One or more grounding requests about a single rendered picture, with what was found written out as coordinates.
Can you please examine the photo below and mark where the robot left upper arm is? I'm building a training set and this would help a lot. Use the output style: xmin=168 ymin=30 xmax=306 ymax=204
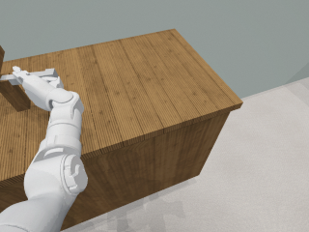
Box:
xmin=0 ymin=154 xmax=88 ymax=232

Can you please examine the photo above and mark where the robot left forearm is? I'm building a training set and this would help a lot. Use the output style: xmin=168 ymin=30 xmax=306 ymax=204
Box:
xmin=24 ymin=88 xmax=84 ymax=197

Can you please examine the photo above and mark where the counter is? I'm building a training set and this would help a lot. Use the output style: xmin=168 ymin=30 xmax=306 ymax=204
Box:
xmin=0 ymin=28 xmax=243 ymax=232

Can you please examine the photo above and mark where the left robot hand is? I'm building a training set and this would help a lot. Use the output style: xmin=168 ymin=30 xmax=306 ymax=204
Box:
xmin=12 ymin=66 xmax=64 ymax=111

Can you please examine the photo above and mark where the tap lever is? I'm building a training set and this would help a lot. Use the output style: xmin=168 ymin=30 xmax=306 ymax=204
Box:
xmin=0 ymin=68 xmax=59 ymax=85

